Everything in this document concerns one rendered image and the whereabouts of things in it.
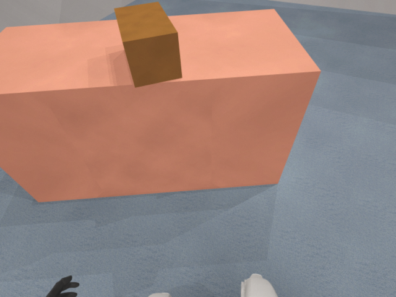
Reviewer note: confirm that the right robot thigh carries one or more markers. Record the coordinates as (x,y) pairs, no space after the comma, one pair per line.
(257,287)

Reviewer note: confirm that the carton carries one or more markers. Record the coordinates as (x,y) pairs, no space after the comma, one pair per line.
(150,42)

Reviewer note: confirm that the robot left hand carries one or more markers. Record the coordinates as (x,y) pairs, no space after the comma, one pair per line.
(62,285)

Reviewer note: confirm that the pedestal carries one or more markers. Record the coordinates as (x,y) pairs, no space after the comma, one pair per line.
(73,125)

